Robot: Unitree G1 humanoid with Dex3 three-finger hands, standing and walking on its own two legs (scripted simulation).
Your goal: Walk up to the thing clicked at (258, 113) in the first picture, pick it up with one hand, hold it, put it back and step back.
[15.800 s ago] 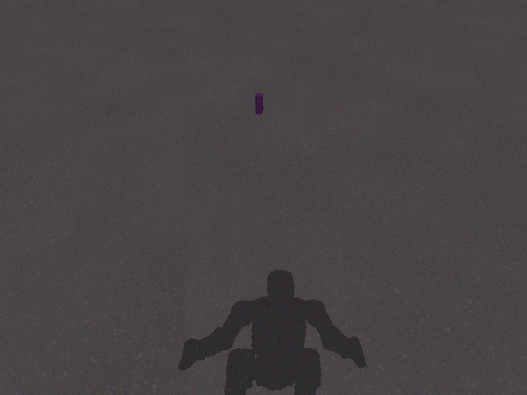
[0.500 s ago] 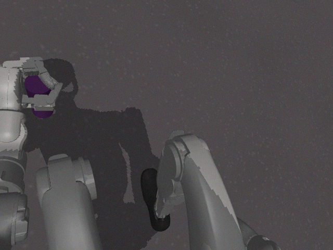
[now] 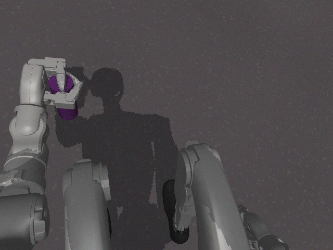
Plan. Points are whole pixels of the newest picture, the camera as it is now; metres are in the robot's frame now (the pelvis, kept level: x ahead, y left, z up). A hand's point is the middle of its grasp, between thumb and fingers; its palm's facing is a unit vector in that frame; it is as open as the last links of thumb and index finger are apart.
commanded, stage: settle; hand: left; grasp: from the side
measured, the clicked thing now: (65, 99) +0.47 +0.18 -0.12
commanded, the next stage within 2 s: lift in 0.30 s
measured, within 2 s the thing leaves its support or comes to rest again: neither
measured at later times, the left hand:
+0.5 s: hand (60, 78) +0.48 +0.17 -0.03, palm faces -0.07 -0.99 -0.08, open 4.4 cm
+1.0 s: hand (37, 69) +0.44 +0.18 +0.07, palm faces -0.11 -0.99 -0.04, open 4.4 cm
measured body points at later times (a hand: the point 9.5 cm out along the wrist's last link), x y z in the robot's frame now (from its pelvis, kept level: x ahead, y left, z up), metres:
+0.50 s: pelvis +0.00 +0.00 +0.02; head +0.21 +0.07 +0.41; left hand +0.48 +0.23 -0.02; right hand +0.11 -0.27 -0.09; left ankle +0.07 +0.12 -0.32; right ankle +0.12 -0.13 -0.32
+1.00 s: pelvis +0.01 +0.00 +0.08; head +0.19 +0.04 +0.49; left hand +0.45 +0.24 +0.08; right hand +0.15 -0.26 -0.03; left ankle +0.07 +0.12 -0.32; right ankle +0.12 -0.13 -0.32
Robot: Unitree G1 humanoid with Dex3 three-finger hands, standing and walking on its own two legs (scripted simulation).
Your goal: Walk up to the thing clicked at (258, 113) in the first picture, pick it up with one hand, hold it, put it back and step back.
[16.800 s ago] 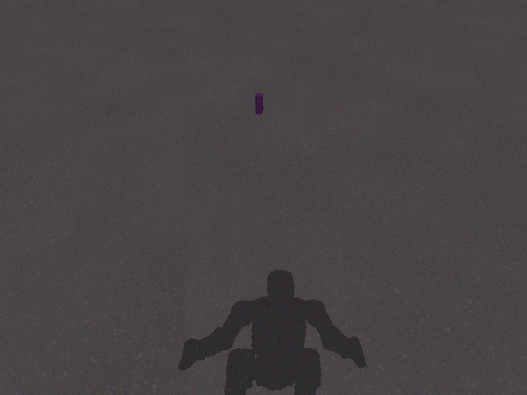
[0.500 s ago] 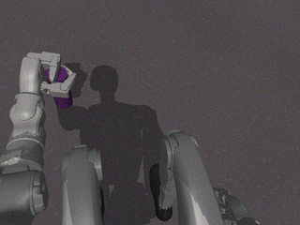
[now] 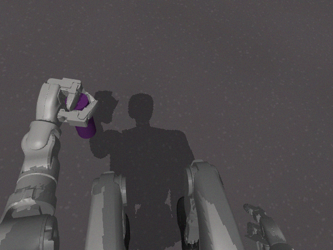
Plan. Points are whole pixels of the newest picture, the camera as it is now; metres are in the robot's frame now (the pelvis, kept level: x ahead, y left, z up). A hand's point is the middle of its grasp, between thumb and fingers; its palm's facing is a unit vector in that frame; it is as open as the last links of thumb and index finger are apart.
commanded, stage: lift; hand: left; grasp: from the side
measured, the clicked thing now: (82, 117) +0.44 +0.17 -0.07
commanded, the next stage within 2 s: hold in 1.52 s
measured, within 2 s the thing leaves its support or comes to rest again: neither
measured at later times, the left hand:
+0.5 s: hand (38, 67) +0.41 +0.16 +0.18, palm faces -0.12 -0.99 -0.04, open 4.4 cm
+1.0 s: hand out of the picture +0.41 +0.17 +0.28, palm faces -0.13 -0.99 -0.03, open 4.3 cm
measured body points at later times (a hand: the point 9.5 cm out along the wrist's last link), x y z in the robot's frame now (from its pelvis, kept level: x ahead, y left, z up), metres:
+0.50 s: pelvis +0.03 +0.00 +0.15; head +0.15 +0.02 +0.58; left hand +0.41 +0.21 +0.19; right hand +0.18 -0.25 +0.05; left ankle +0.07 +0.12 -0.40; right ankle +0.10 -0.14 -0.40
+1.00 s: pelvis +0.06 +0.01 +0.25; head +0.15 +0.02 +0.69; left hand +0.41 +0.22 +0.29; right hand +0.20 -0.25 +0.14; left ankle +0.07 +0.12 -0.40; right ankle +0.10 -0.14 -0.40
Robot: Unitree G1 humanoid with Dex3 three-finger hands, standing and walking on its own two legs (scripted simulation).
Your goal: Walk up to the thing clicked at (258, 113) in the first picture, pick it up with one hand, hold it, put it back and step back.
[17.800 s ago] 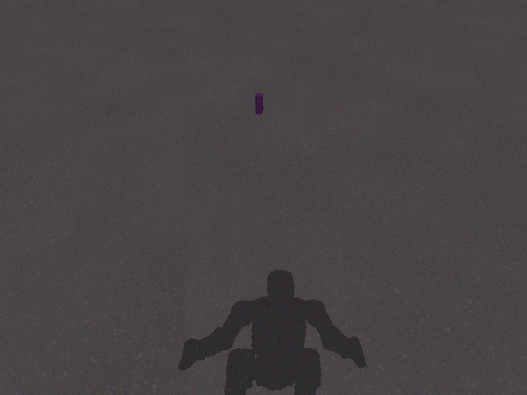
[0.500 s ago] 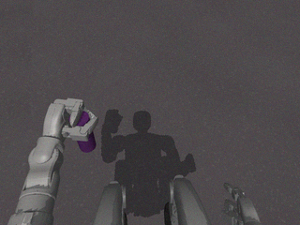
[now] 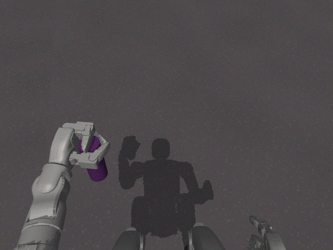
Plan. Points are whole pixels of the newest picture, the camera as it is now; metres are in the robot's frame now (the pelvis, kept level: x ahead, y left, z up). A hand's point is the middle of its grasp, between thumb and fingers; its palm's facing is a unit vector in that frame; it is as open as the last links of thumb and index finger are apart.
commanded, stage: lift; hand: left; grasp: from the side
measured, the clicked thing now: (94, 160) +0.34 +0.18 -0.02
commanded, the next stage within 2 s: hold in 0.52 s
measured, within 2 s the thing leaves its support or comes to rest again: neither
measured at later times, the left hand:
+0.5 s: hand (95, 135) +0.35 +0.15 +0.08, palm faces -0.15 -0.99 +0.00, open 4.4 cm
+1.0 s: hand (97, 129) +0.35 +0.14 +0.10, palm faces -0.14 -0.99 -0.01, open 4.3 cm
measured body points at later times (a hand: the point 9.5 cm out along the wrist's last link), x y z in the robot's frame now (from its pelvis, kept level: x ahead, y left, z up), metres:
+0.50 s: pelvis +0.02 -0.02 +0.04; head +0.08 -0.01 +0.48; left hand +0.36 +0.20 +0.08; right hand +0.14 -0.27 -0.07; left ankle +0.01 +0.11 -0.65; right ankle +0.04 -0.14 -0.65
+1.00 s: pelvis +0.02 -0.02 +0.05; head +0.07 -0.02 +0.50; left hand +0.36 +0.19 +0.11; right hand +0.15 -0.27 -0.06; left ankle +0.01 +0.11 -0.65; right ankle +0.04 -0.14 -0.65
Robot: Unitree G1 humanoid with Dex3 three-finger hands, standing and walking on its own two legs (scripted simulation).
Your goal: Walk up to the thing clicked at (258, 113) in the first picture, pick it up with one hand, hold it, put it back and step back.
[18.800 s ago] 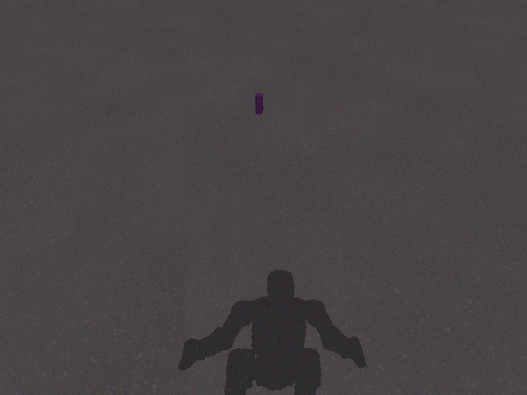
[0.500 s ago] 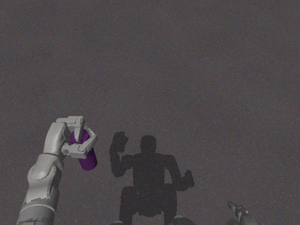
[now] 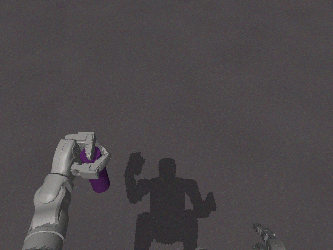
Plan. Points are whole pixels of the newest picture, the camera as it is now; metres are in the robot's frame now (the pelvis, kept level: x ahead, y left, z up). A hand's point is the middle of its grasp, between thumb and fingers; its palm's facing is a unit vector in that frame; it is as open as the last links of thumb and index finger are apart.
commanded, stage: hold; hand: left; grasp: from the side
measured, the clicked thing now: (96, 170) +0.33 +0.17 -0.01
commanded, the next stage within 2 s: none
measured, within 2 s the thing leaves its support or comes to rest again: neither
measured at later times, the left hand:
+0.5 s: hand (90, 159) +0.32 +0.17 +0.06, palm faces -0.13 -0.99 -0.01, open 4.3 cm
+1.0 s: hand (93, 157) +0.32 +0.16 +0.06, palm faces -0.14 -0.99 -0.02, open 4.4 cm
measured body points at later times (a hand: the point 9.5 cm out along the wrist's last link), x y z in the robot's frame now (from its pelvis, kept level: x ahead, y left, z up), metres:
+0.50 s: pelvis +0.00 +0.01 +0.01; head +0.03 +0.01 +0.46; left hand +0.32 +0.22 +0.06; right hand +0.13 -0.24 -0.10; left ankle -0.01 +0.13 -0.70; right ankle +0.01 -0.12 -0.70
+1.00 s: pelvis +0.00 +0.01 +0.01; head +0.03 +0.01 +0.46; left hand +0.33 +0.22 +0.06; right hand +0.12 -0.24 -0.10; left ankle -0.01 +0.13 -0.70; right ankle +0.01 -0.12 -0.70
